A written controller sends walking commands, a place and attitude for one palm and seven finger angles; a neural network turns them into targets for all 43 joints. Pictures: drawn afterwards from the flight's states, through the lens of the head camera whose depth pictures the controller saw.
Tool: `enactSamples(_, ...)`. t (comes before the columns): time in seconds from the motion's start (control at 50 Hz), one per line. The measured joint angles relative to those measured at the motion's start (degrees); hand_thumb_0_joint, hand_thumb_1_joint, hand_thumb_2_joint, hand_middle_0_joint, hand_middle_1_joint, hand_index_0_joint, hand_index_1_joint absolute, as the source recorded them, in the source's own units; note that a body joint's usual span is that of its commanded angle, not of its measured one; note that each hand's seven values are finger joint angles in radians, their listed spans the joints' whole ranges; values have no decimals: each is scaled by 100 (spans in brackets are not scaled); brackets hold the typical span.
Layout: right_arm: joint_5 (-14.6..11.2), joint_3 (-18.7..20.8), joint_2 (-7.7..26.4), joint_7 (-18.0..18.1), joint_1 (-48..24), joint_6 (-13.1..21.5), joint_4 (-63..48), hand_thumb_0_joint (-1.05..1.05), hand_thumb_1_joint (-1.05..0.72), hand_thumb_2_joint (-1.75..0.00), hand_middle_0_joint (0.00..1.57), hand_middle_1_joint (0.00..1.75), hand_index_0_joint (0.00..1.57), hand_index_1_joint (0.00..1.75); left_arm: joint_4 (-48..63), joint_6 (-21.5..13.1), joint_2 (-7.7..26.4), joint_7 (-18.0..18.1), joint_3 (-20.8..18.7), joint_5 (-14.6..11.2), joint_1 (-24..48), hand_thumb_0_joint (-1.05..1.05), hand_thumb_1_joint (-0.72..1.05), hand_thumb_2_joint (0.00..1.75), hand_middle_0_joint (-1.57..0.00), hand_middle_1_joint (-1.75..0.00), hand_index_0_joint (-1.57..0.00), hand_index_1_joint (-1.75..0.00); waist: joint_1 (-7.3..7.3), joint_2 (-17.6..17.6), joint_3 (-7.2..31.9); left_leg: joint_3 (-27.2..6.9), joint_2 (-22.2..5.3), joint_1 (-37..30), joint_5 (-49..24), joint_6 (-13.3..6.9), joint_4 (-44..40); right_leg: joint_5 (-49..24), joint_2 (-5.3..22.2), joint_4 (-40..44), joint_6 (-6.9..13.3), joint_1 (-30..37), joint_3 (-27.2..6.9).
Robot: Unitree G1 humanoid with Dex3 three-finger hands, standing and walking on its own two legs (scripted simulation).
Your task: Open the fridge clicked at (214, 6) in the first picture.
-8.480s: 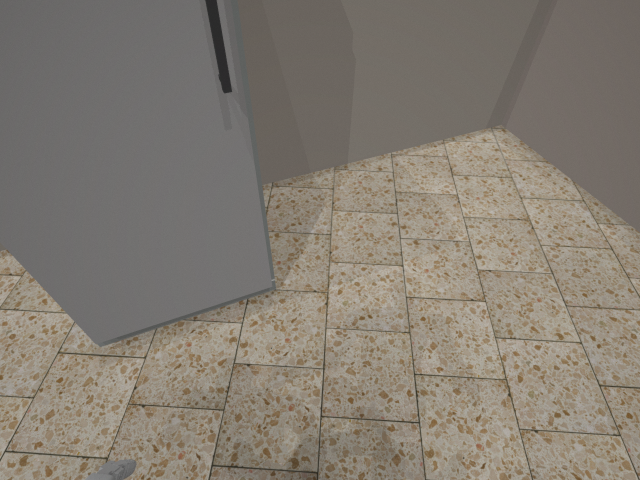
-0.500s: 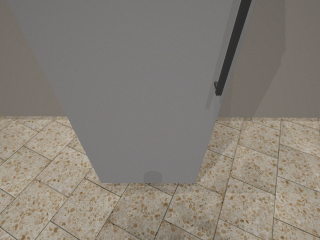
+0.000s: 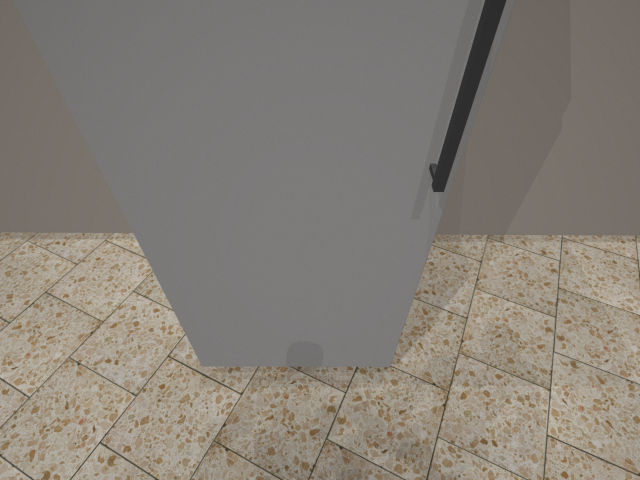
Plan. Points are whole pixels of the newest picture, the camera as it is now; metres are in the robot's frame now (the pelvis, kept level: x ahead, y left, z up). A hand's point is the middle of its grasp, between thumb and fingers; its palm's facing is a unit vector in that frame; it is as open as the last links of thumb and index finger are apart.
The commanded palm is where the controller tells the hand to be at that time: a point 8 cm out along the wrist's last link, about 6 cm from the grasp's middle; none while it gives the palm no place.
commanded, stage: look again from close up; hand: right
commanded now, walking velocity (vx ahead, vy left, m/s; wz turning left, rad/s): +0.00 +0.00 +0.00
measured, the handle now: (465, 78) +0.54 -0.15 +0.25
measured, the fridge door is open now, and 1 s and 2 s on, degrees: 0 0 0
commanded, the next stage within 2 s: shuffle to correct the standing spot in 0.40 s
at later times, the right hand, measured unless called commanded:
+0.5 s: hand out of the picture +0.06 -0.24 -0.16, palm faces -0.02 +0.95 -0.32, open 7.3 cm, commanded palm none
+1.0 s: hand out of the picture +0.00 -0.18 -0.21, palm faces +0.06 +0.99 -0.14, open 7.3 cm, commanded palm none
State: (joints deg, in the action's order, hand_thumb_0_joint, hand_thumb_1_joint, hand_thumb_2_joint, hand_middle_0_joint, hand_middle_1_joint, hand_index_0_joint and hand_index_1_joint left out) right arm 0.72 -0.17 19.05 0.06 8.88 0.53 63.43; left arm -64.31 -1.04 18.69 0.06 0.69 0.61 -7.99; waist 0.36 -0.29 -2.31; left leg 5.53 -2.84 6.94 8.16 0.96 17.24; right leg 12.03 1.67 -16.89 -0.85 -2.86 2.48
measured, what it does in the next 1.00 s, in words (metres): shifts its weight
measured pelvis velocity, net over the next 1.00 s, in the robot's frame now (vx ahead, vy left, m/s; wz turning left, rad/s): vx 0.05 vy -0.02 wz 0.00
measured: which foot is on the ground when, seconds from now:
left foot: down 0.00-1.00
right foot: down 0.00-1.00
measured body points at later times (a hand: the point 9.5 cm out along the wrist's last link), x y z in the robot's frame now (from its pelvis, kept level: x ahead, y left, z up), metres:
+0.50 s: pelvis +0.00 +0.00 +0.00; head +0.00 +0.00 +0.45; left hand +0.07 +0.29 -0.13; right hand +0.06 -0.29 -0.14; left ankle +0.01 +0.13 -0.75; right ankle -0.03 -0.12 -0.75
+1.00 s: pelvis +0.05 -0.02 -0.02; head +0.06 -0.04 +0.43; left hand +0.00 +0.19 -0.18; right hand +0.00 -0.23 -0.19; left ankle +0.01 +0.13 -0.75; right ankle -0.03 -0.12 -0.75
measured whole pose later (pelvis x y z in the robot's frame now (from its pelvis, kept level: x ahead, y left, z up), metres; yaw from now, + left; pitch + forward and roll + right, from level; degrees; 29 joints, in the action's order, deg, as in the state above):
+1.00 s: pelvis +0.05 -0.02 -0.02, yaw +0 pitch -2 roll +1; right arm 0.9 1.2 8.4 1.3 21.7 -0.2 66.0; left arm -67.0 -1.0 6.9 1.6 0.6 0.7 -21.3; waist 0.6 -1.1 -2.3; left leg 5.2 -4.0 9.7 21.4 2.4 34.1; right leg 26.6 1.8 -34.4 0.5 -5.7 2.5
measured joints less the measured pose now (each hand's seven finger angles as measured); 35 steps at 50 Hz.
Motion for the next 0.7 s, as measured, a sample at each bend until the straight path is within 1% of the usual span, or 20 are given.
enactSamples(0.56,-5,3,15,5,-25,1,22,0,-91,-90,20,30,21,30,1,2,12,13,3,7,5,1,90,90,-20,-30,-20,-30,1,-3,27,14,12,-35,-16,-6,-34,-10,12,10,-12,19,-15)
enactSamples(0.62,-4,-7,-60,45,42,-39,40,0,-91,-90,20,30,21,30,-20,46,-59,24,23,29,-55,1,90,90,-20,-30,-20,-30,8,2,95,6,9,4,37,7,44,47,15,-71,-16,-18,-9)
enactSamples(0.7,21,-22,-258,51,278,-100,51,0,-91,-90,20,30,20,30,-52,106,-277,8,54,61,-287,1,91,90,-20,-30,-20,-30,39,-2,197,-34,4,111,262,16,359,277,29,-368,-9,-99,23)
